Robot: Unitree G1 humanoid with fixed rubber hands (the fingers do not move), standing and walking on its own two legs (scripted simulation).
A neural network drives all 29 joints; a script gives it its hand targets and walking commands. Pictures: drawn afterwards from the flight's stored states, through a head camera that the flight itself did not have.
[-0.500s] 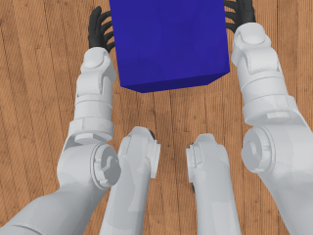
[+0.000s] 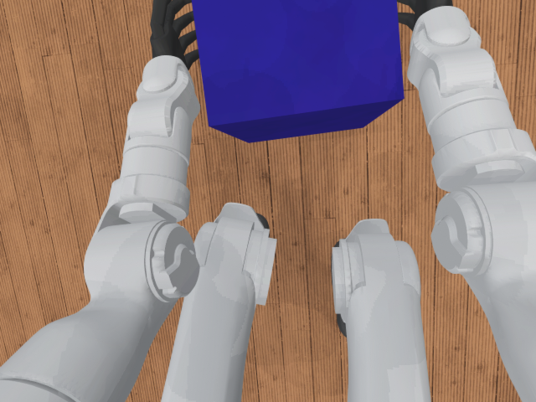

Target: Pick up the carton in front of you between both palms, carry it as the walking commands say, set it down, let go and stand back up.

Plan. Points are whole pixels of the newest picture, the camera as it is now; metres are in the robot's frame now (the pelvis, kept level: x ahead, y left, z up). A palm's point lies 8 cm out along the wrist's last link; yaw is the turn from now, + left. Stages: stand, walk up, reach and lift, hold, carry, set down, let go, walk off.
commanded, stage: set down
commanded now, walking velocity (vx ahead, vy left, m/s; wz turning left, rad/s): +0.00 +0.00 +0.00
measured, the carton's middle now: (296, 56) +0.52 +0.04 -0.25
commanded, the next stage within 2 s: none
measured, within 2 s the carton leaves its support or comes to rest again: rests again in 0.44 s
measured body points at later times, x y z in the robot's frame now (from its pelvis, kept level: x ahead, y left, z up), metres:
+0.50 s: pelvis -0.01 -0.01 -0.01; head +0.35 -0.02 +0.26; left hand +0.51 +0.20 -0.18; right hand +0.56 -0.11 -0.18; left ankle +0.11 +0.12 -0.35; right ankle +0.08 -0.10 -0.35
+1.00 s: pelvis -0.01 +0.00 -0.02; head +0.36 -0.02 +0.21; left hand +0.50 +0.23 -0.21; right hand +0.55 -0.15 -0.23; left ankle +0.11 +0.12 -0.35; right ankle +0.08 -0.10 -0.35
